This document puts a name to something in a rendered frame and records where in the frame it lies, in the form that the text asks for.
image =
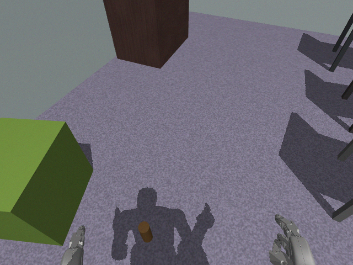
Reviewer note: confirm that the can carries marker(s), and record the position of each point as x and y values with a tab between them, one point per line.
145	231

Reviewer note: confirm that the left robot hand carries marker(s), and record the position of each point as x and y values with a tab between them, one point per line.
74	255

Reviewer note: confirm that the right robot hand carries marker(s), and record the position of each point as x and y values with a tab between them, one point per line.
298	251

